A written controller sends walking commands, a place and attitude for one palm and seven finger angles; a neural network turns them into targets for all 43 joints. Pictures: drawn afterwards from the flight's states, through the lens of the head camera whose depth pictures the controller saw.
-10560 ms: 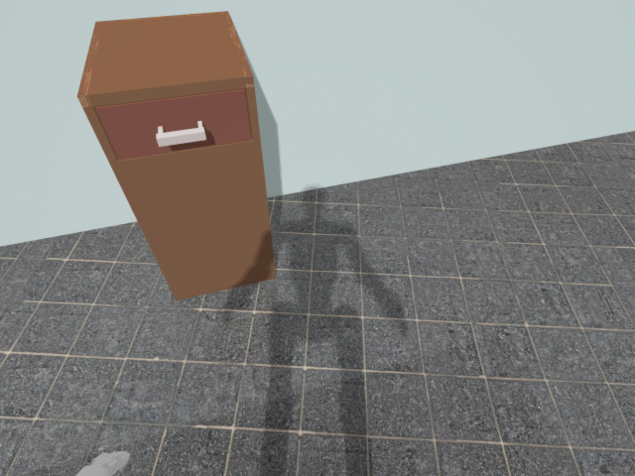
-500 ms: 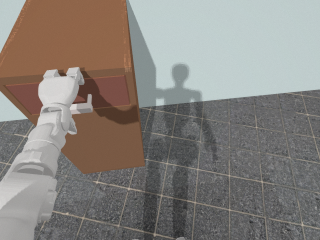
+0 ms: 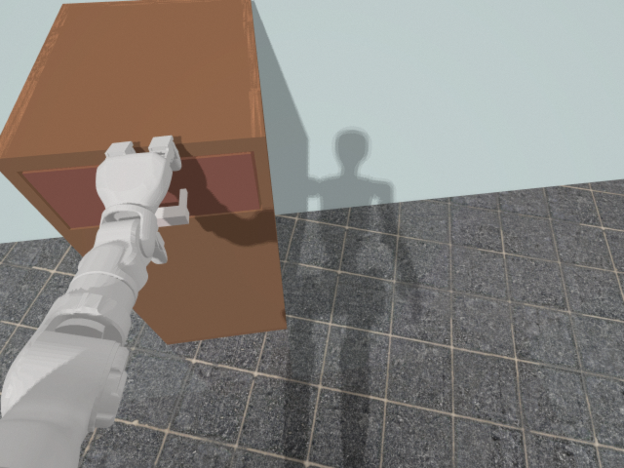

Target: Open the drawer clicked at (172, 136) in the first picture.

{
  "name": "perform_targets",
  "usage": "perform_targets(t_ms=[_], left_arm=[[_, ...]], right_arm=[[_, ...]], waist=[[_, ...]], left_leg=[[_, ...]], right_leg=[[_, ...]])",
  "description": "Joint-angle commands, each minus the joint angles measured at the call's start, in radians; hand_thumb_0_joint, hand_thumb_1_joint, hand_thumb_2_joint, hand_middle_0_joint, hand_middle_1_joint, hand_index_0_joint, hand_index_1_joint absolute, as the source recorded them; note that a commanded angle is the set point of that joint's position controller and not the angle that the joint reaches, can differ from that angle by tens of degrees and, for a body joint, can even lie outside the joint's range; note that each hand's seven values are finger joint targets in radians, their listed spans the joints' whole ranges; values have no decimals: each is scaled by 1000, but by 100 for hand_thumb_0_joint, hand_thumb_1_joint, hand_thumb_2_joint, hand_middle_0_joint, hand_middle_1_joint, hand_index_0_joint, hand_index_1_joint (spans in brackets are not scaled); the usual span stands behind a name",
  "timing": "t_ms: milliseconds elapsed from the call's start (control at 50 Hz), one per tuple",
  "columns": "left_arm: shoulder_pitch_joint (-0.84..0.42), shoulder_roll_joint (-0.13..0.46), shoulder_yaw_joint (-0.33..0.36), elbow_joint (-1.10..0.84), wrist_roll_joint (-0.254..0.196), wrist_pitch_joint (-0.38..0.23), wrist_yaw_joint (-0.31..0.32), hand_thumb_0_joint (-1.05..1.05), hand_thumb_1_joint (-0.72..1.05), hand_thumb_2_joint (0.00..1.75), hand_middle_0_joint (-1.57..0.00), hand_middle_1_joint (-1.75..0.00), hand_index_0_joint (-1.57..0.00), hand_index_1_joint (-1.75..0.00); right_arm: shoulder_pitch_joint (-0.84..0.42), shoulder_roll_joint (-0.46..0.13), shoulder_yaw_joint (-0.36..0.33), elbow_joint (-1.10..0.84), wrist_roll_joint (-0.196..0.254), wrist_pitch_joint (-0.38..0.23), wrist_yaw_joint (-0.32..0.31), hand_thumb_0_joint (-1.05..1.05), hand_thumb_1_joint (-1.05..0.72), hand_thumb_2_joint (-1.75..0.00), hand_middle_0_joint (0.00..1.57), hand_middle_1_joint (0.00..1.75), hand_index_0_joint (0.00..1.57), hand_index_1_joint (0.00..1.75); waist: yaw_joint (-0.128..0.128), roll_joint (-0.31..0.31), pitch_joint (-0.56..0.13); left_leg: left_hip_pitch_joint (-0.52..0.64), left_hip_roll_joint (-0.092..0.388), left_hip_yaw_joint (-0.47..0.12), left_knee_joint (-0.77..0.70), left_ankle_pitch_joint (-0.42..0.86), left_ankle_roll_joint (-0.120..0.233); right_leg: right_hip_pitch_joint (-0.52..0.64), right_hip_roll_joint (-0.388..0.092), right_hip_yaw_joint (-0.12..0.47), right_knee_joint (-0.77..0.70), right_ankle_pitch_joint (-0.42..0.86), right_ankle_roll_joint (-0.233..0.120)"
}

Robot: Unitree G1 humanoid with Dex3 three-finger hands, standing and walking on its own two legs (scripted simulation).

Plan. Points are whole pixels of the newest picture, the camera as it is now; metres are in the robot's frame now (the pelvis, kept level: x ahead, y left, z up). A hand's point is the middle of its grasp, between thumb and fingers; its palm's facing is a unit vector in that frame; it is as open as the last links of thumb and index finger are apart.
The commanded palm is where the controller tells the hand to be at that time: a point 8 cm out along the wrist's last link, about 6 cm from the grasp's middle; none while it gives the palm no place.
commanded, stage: move the hooked fingers above the handle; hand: left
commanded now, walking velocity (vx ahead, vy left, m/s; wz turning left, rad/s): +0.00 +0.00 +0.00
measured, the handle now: (153, 207) +0.52 +0.24 -0.02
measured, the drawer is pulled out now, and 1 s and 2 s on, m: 0.00 0.00 0.00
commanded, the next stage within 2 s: none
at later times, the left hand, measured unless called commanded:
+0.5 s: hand (147, 199) +0.47 +0.22 +0.05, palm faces +0.08 -0.02 -1.00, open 13.8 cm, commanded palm +0.44 +0.23 +0.09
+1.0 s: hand (137, 202) +0.47 +0.23 +0.05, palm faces +0.07 -0.04 -1.00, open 13.8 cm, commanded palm +0.44 +0.24 +0.09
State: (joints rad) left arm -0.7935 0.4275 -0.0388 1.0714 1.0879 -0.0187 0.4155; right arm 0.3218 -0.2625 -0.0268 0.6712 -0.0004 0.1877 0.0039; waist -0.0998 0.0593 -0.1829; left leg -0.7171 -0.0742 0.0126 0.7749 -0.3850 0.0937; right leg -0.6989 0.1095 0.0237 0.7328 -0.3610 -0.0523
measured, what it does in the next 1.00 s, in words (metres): stands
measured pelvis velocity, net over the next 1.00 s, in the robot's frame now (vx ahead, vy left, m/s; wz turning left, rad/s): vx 0.00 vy -0.01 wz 0.02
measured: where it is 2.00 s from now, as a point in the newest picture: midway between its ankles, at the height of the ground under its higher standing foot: outside the picture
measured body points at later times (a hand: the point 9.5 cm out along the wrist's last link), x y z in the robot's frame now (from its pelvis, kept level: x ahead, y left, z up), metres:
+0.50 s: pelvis +0.00 -0.01 +0.00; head +0.08 -0.01 +0.44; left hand +0.46 +0.22 +0.10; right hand +0.04 -0.28 -0.13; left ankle -0.02 +0.06 -0.70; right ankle -0.02 -0.09 -0.70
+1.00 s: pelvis +0.00 -0.01 +0.00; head +0.08 -0.01 +0.44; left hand +0.46 +0.23 +0.10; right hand +0.04 -0.29 -0.13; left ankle -0.02 +0.06 -0.70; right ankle -0.02 -0.09 -0.70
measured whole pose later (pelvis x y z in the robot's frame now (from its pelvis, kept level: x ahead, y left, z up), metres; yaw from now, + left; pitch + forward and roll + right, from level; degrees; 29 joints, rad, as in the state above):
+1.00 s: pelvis +0.00 -0.01 +0.00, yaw +1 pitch +19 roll -1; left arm -0.77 0.50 -0.01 1.03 1.07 -0.07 0.40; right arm 0.32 -0.27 -0.04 0.69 0.00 0.16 -0.01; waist -0.10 0.05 -0.18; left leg -0.73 -0.07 -0.01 0.79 -0.39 0.07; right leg -0.71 0.12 0.00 0.74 -0.37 -0.07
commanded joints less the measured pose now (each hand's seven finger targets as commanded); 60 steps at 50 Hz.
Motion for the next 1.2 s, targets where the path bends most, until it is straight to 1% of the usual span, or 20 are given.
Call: perform_targets(t_ms=[0, 60, 160, 240, 320, 380, 460, 540, 600, 640, 720, 760, 820, 900, 960, 1000, 1040, 1100, 1120, 1180], left_arm=[[-342, 387, 105, -72, -6, 122, -19, 0, -50, 30, -30, -120, -30, -120], [-353, 349, 67, -138, -14, 74, -75, 0, -50, 30, -30, -120, -30, -120], [-407, 185, -55, -297, -42, -72, -137, 0, -50, 30, -30, -120, -30, -120], [-493, 217, -17, -379, -46, -145, -92, 0, -50, 30, -30, -120, -30, -120], [-496, 295, 72, -319, -24, -107, 7, 0, -50, 30, -30, -120, -30, -120], [-427, 321, 105, -195, -9, -4, 57, 0, -50, 30, -30, -120, -30, -120], [-348, 292, 60, -98, -13, 107, 9, 0, -50, 30, -30, -120, -30, -120], [-306, 373, 92, -61, -29, 128, -69, 0, -50, 30, -30, -120, -30, -120], [-321, 354, 48, -100, -27, 83, -125, 0, -50, 30, -30, -120, -30, -120], [-345, 369, 60, -191, -20, 1, -149, 0, -50, 30, -30, -120, -30, -120], [-440, 261, -14, -372, -30, -147, -143, 0, -50, 30, -30, -120, -30, -120], [-430, 303, 39, -385, -31, -180, -107, 0, -50, 30, -30, -120, -30, -120], [-457, 320, 75, -342, -41, -161, -36, 0, -50, 30, -30, -120, -30, -120], [-411, 372, 130, -218, -31, -48, 36, 0, -50, 30, -30, -120, -30, -120], [-342, 401, 135, -137, -17, 36, 21, 0, -50, 30, -30, -120, -30, -120], [-320, 330, 66, -129, -17, 67, -26, 0, -50, 30, -30, -120, -30, -120], [-281, 344, 85, -142, -24, 58, -72, 0, -50, 30, -30, -120, -30, -120], [-233, 349, 74, -140, -37, 48, -120, 0, -50, 30, -30, -120, -30, -120], [-260, 314, 45, -169, -47, 24, -134, 0, -50, 30, -30, -120, -30, -120], [-323, 365, 74, -259, -29, -61, -140, 0, -50, 30, -30, -120, -30, -120]], right_arm=[[95, -162, -46, -93, 14, 2, -31, 0, -90, -90, 20, 30, 20, 30], [96, -157, -51, -113, 20, -10, -49, 0, -90, -90, 20, 30, 20, 30], [116, -140, -70, -99, 16, -40, -58, 0, -90, -90, 20, 30, 20, 30], [128, -139, -78, -67, 5, -55, -48, 0, -90, -90, 20, 30, 20, 30], [121, -147, -73, -42, -13, -53, -29, 0, -90, -90, 20, 30, 20, 30], [104, -151, -62, -50, -10, -42, -16, 0, -90, -90, 20, 30, 20, 30], [104, -156, -60, -74, 3, -22, -12, 0, -90, -90, 20, 30, 20, 30], [84, -160, -46, -88, 22, 2, -38, 0, -90, -90, 20, 30, 20, 30], [79, -161, -40, -111, 31, -6, -62, 0, -90, -90, 20, 30, 20, 30], [86, -154, -46, -119, 30, -20, -73, 0, -90, -90, 20, 30, 20, 30], [105, -128, -65, -103, 14, -47, -74, 0, -90, -90, 20, 30, 20, 30], [119, -133, -74, -80, 8, -55, -66, 0, -90, -90, 20, 30, 20, 30], [127, -139, -74, -51, -4, -59, -50, 0, -90, -90, 20, 30, 20, 30], [119, -151, -68, -45, -4, -50, -31, 0, -90, -90, 20, 30, 20, 30], [109, -157, -59, -57, 2, -31, -24, 0, -90, -90, 20, 30, 20, 30], [106, -154, -62, -72, 11, -23, -25, 0, -90, -90, 20, 30, 20, 30], [106, -155, -65, -80, 17, -15, -26, 0, -90, -90, 20, 30, 20, 30], [85, -156, -53, -105, 25, -4, -46, 0, -90, -90, 20, 30, 20, 30], [77, -155, -51, -111, 24, -7, -53, 0, -90, -90, 20, 30, 20, 30], [81, -149, -53, -114, 26, -20, -68, 0, -90, -90, 20, 30, 20, 30]], waist=[[32, -90, -329], [18, -38, -340], [-38, 42, -316], [-37, 98, -327], [-9, 96, -371], [12, 56, -356], [23, -31, -404], [21, -143, -334], [0, -132, -234], [6, -60, -286], [-29, 103, -336], [-19, 129, -362], [-26, 79, -372], [0, 17, -386], [29, -10, -404], [19, -18, -398], [30, -50, -402], [25, -110, -290], [10, -105, -277], [6, -34, -268]], left_leg=[[180, 39, -24, -92, 402, -39], [251, 47, -25, -97, 415, -33], [419, 67, -66, -78, 458, -40], [457, 71, -106, -64, 481, -63], [404, 61, -105, -35, 531, -82], [316, 51, -79, -42, 502, -79], [264, 44, -36, -55, 498, -56], [155, 33, -9, -95, 398, -29], [134, 32, -6, -115, 311, -20], [195, 35, -14, -109, 334, -17], [349, 47, -44, -69, 393, -29], [387, 51, -62, -46, 434, -41], [349, 49, -75, -28, 454, -50], [248, 33, -50, -32, 447, -46], [207, 27, -25, -41, 476, -43], [225, 32, -14, -53, 489, -40], [245, 37, -12, -63, 524, -32], [171, 30, -8, -97, 406, -24], [179, 31, -7, -101, 392, -20], [215, 34, -22, -98, 359, -18]], right_leg=[[287, -44, 13, -94, 364, 8], [280, -47, 21, -110, 367, 8], [136, -40, 11, -132, 291, 6], [42, -35, -6, -105, 230, -2], [36, -28, -24, -54, 250, -12], [84, -25, -31, -45, 276, -11], [240, -34, -5, -65, 396, 2], [368, -52, 36, -111, 456, 21], [342, -62, 47, -143, 397, 22], [330, -60, 55, -140, 383, 17], [180, -50, 41, -124, 308, 3], [120, -41, 28, -99, 292, -2], [94, -37, 5, -72, 284, -4], [173, -38, 2, -57, 353, 2], [272, -41, 17, -58, 451, 6], [304, -43, 23, -77, 495, 11], [342, -45, 31, -91, 542, 16], [370, -55, 41, -121, 494, 20], [364, -59, 49, -132, 489, 20], [294, -55, 52, -133, 392, 14]])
